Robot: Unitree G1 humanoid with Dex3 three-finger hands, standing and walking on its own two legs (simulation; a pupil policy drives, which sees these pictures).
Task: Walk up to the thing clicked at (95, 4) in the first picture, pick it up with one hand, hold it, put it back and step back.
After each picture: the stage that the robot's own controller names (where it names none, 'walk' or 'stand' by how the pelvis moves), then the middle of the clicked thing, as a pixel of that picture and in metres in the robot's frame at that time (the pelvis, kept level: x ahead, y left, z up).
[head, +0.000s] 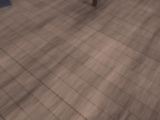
stand; out of the picture +2.22 -0.13 -0.66
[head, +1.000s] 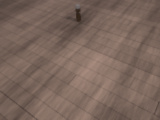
walk; (78, 13) +2.07 +0.24 -0.63
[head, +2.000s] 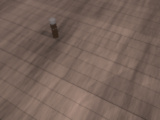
walk; (54, 28) +1.41 +0.44 -0.65
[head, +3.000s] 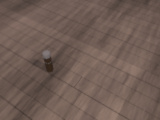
walk; (48, 61) +0.94 +0.38 -0.64
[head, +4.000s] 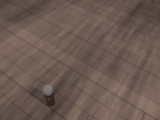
walk; (49, 96) +0.58 +0.24 -0.63
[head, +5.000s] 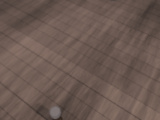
stand; (57, 117) +0.40 +0.18 -0.63
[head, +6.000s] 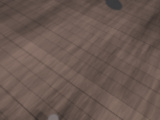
stand; out of the picture +0.38 +0.19 -0.65
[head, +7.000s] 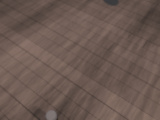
stand; out of the picture +0.39 +0.20 -0.65
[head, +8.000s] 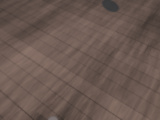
stand; out of the picture +0.38 +0.21 -0.66
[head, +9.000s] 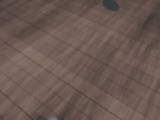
stand; out of the picture +0.37 +0.21 -0.66
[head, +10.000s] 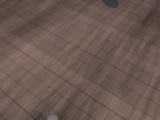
go down; out of the picture +0.37 +0.20 -0.66
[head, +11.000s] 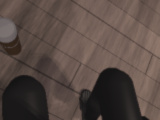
go down; (9, 40) +0.47 +0.21 -0.25
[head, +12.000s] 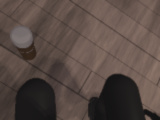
approach; (25, 46) +0.47 +0.20 -0.26
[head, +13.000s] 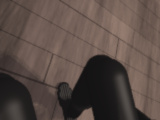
close in; out of the picture +0.47 +0.25 -0.17
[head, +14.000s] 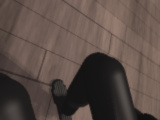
close; out of the picture +0.46 +0.26 -0.17
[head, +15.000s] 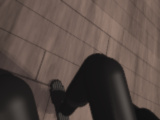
lift; out of the picture +0.42 +0.24 -0.18
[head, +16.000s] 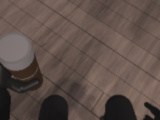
lift; (25, 68) +0.34 +0.18 +0.02
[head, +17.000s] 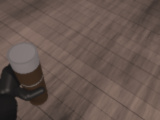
hold; (32, 79) +0.32 +0.17 +0.05
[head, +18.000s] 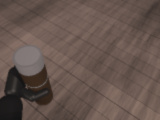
hold; (37, 80) +0.31 +0.16 +0.05
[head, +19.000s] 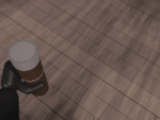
crouch; (33, 73) +0.35 +0.17 +0.00
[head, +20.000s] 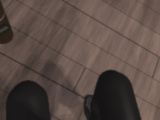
lower; out of the picture +0.50 +0.21 -0.03
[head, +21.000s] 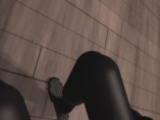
lower; out of the picture +0.48 +0.26 -0.17
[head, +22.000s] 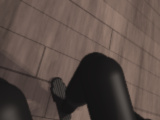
lower; out of the picture +0.47 +0.26 -0.17
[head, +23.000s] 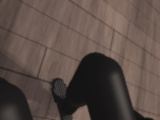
lower; out of the picture +0.47 +0.26 -0.17
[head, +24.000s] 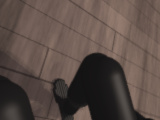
lower; out of the picture +0.46 +0.25 -0.16
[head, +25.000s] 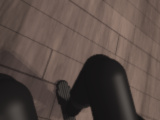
open; out of the picture +0.46 +0.23 -0.18
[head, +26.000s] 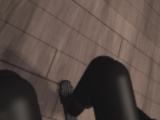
stand; out of the picture +0.46 +0.23 -0.18
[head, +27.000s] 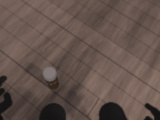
walk; (51, 79) +0.44 +0.16 -0.45
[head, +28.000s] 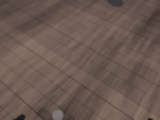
stand; out of the picture +0.41 +0.15 -0.60
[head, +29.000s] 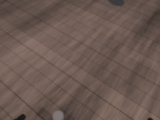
stand; out of the picture +0.39 +0.15 -0.60
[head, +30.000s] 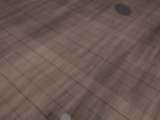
stand; out of the picture +0.41 +0.14 -0.65
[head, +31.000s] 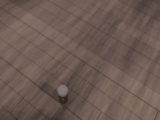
walk; (63, 95) +0.46 +0.11 -0.64
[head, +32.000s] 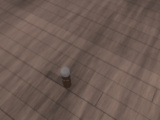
walk; (66, 78) +0.65 +0.17 -0.63
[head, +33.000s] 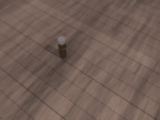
walk; (62, 48) +0.99 +0.21 -0.63
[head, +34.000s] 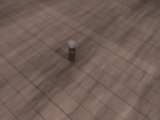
stand; (71, 51) +1.08 +0.14 -0.65
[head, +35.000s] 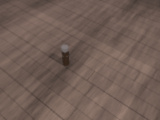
stand; (65, 55) +1.07 +0.18 -0.66
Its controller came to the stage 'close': yes
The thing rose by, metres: 0.70
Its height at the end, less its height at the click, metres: +0.00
